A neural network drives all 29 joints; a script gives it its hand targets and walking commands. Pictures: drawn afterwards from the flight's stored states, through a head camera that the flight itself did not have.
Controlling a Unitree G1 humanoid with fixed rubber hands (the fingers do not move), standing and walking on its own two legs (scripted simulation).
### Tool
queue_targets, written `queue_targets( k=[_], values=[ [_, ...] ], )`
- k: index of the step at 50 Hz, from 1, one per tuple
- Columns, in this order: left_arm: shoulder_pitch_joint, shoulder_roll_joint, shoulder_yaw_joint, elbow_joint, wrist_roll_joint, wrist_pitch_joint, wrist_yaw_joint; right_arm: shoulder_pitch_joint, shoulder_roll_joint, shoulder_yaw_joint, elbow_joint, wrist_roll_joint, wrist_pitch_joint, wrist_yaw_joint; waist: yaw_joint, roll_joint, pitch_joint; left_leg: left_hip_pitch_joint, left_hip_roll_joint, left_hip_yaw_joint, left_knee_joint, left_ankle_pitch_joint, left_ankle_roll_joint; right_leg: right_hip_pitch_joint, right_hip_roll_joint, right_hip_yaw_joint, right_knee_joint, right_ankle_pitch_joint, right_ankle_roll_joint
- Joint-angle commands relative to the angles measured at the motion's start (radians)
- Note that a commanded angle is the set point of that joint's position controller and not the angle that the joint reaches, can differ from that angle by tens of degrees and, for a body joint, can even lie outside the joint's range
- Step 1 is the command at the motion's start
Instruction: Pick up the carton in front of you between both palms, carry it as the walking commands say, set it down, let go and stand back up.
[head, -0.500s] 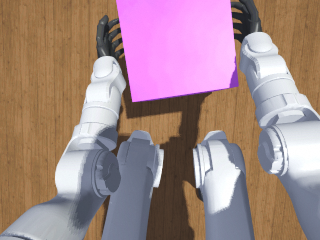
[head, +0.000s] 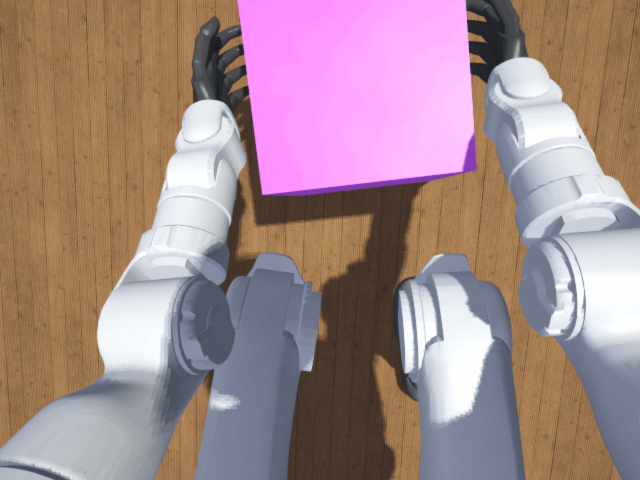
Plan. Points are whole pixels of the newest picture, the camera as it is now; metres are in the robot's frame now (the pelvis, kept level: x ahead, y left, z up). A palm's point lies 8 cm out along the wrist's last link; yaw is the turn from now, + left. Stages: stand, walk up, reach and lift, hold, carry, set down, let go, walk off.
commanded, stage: set down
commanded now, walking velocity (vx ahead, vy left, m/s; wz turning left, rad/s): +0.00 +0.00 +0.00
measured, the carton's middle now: (356, 107) +0.50 -0.02 -0.24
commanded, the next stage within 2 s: let go in 1.64 s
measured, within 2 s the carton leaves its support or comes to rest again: neither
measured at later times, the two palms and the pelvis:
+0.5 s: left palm (196, 121) +0.48 +0.17 -0.18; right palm (532, 84) +0.50 -0.21 -0.19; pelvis +0.00 +0.00 +0.00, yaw +0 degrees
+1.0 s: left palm (130, 82) +0.49 +0.17 -0.05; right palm out of the picture +0.52 -0.22 -0.05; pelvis +0.01 +0.00 +0.08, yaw +0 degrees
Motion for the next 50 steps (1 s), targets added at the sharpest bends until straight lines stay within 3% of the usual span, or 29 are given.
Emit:
queue_targets(
  k=[1, 13, 15, 18, 20, 26, 31, 39, 44, 50],
  values=[
    [-0.492, -0.645, -0.277, -0.001, 0.003, 0.016, -0.213, -0.409, 0.676, 0.121, -0.105, 0.008, -0.029, 0.194, -0.028, -0.040, -0.802, 0.294, -0.010, 0.085, -0.140, 0.197, 0.052, 0.360, 0.024, -0.018, -0.206, 0.202, -0.054],
    [-0.416, -0.472, -0.176, 0.054, 0.056, 0.012, -0.206, -0.358, 0.480, 0.048, -0.063, -0.042, -0.026, 0.178, -0.021, -0.047, -0.728, 0.275, 0.012, 0.092, -0.121, 0.148, 0.050, 0.356, 0.005, -0.001, -0.212, 0.146, -0.051],
    [-0.358, -0.321, -0.134, 0.067, 0.054, -0.003, -0.175, -0.324, 0.326, 0.020, -0.057, -0.040, -0.039, 0.145, -0.019, -0.050, -0.746, 0.306, 0.024, 0.104, -0.115, 0.152, 0.041, 0.380, -0.007, -0.003, -0.215, 0.144, -0.040],
    [-0.171, 0.166, -0.062, 0.084, 0.007, -0.049, -0.049, -0.187, -0.175, -0.038, -0.052, -0.003, -0.080, 0.029, -0.011, -0.061, -0.796, 0.365, 0.056, 0.112, -0.122, 0.163, 0.014, 0.438, -0.049, 0.008, -0.223, 0.150, -0.015],
    [-0.176, 0.228, -0.109, 0.076, -0.071, -0.077, -0.013, -0.197, -0.231, -0.003, -0.050, 0.059, -0.095, -0.002, 0.000, -0.073, -0.836, 0.376, 0.074, 0.100, -0.126, 0.198, 0.012, 0.464, -0.066, 0.023, -0.216, 0.185, -0.011],
    [-0.232, 0.227, -0.256, -0.008, -0.241, -0.115, -0.010, -0.248, -0.234, 0.122, -0.178, 0.217, -0.127, 0.012, 0.013, -0.120, -0.991, 0.371, 0.101, 0.090, -0.110, 0.304, 0.025, 0.574, -0.088, 0.040, -0.177, 0.320, -0.010],
    [-0.155, 0.249, -0.301, -0.094, -0.304, -0.106, 0.012, -0.182, -0.284, 0.134, -0.251, 0.259, -0.112, 0.015, 0.007, -0.127, -1.191, 0.493, 0.102, 0.097, -0.131, 0.345, 0.027, 0.703, -0.086, 0.013, -0.173, 0.352, -0.006],
    [-0.013, 0.230, -0.255, -0.360, -0.237, -0.018, 0.061, -0.063, -0.304, 0.023, -0.435, 0.177, -0.029, 0.023, 0.002, -0.140, -1.392, 0.649, 0.062, 0.117, -0.269, 0.299, 0.037, 0.823, -0.051, -0.049, -0.281, 0.303, -0.023],
    [0.036, 0.160, -0.204, -0.327, -0.167, 0.010, 0.052, 0.006, -0.246, -0.025, -0.363, 0.126, -0.009, 0.054, 0.011, -0.109, -1.141, 0.564, 0.064, 0.110, -0.364, 0.231, 0.035, 0.656, -0.047, -0.046, -0.380, 0.219, -0.020],
    [0.060, 0.134, -0.185, -0.304, -0.138, 0.004, 0.034, 0.027, -0.224, -0.042, -0.329, 0.106, -0.020, 0.078, 0.025, -0.103, -1.140, 0.588, 0.067, 0.108, -0.458, 0.246, 0.032, 0.670, -0.042, -0.045, -0.473, 0.238, -0.014]
  ],
)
